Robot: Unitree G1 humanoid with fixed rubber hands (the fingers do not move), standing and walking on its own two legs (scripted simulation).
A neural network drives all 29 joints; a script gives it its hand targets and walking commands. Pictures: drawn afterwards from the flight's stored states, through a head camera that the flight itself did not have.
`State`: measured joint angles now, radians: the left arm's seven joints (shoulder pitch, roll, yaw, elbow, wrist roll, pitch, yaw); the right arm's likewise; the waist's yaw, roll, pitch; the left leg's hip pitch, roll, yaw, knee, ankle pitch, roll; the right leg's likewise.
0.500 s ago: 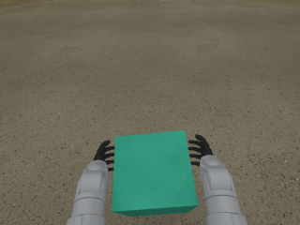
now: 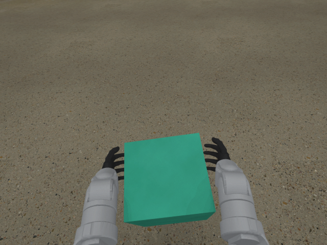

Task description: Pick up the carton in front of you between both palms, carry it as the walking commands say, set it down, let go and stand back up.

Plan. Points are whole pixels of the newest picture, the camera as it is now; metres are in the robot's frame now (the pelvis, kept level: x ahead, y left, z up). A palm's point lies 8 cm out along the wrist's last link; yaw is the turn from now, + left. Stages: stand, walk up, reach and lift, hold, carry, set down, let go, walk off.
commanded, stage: set down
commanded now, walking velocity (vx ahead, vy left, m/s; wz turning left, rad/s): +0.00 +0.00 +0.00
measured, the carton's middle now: (169, 184) +0.32 -0.01 -0.08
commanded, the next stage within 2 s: none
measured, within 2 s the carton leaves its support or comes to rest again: neither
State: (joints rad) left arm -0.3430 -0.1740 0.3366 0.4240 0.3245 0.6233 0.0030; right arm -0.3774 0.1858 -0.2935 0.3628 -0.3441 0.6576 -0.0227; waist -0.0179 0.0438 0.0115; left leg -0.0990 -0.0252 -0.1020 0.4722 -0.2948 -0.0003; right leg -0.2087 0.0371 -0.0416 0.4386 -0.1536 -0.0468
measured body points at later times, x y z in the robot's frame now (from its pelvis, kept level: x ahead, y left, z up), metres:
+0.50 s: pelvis -0.04 +0.02 -0.09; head +0.18 -0.02 +0.30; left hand +0.34 +0.13 -0.19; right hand +0.36 -0.17 -0.18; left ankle -0.02 +0.14 -0.74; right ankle +0.06 -0.09 -0.74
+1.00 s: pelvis -0.07 +0.00 -0.23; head +0.18 -0.05 +0.14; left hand +0.39 +0.10 -0.32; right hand +0.39 -0.19 -0.32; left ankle -0.02 +0.14 -0.74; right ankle +0.06 -0.10 -0.74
